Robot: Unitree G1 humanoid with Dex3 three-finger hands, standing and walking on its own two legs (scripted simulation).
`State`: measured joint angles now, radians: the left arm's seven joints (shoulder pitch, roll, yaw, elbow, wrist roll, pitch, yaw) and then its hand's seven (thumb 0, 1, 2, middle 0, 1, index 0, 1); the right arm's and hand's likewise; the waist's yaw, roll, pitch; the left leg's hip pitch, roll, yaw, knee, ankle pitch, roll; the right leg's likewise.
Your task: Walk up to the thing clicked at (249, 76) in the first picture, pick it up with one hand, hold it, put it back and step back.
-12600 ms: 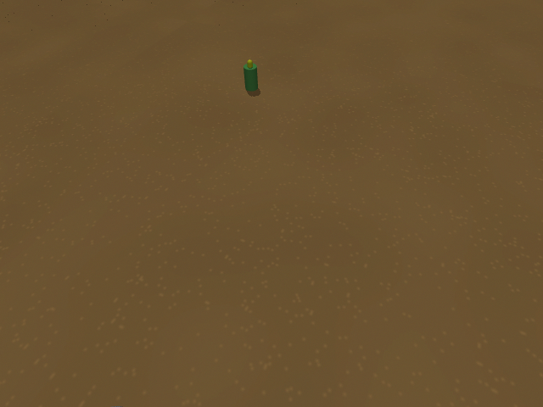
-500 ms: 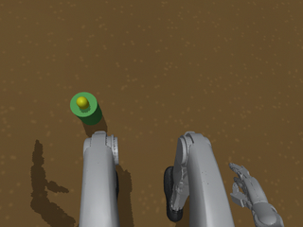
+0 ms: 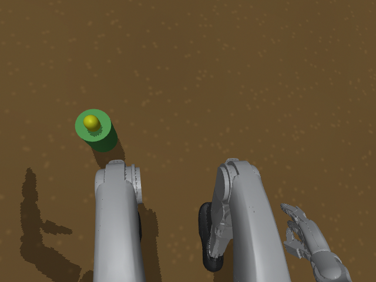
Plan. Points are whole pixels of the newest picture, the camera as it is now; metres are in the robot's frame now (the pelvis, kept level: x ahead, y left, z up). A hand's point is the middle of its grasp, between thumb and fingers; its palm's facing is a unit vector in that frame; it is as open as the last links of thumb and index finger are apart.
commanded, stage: go down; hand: left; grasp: from the side
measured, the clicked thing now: (97, 130) +0.43 +0.24 -0.27
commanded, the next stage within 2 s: none
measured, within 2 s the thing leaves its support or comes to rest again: neither
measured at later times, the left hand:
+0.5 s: hand out of the picture +0.36 +0.45 +0.00, palm faces +0.17 -0.98 -0.07, open 16.9 cm
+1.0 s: hand out of the picture +0.36 +0.44 +0.01, palm faces +0.17 -0.98 -0.05, open 16.7 cm
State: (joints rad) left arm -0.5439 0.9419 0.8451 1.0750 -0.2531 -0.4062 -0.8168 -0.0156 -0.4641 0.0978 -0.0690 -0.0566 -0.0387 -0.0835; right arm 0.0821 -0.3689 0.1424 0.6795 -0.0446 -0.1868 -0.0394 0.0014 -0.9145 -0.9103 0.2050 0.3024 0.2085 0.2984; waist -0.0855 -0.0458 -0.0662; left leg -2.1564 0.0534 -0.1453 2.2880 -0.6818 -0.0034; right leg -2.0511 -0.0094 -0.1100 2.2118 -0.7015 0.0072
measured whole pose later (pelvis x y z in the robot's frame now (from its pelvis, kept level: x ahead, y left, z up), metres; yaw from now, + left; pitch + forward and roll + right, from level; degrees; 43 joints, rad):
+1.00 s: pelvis +0.00 +0.00 -0.01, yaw -1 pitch +29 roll -9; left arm -0.55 0.99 0.88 1.09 -0.33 -0.43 -0.89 -0.01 -0.35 0.09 -0.07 -0.03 -0.03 -0.06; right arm 0.06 -0.38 0.18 0.67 -0.05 -0.20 -0.04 0.00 -0.91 -0.91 0.21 0.30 0.21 0.30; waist -0.09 -0.06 -0.04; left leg -2.18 0.05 -0.17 2.34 -0.68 0.00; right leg -2.07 0.00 -0.13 2.25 -0.69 0.01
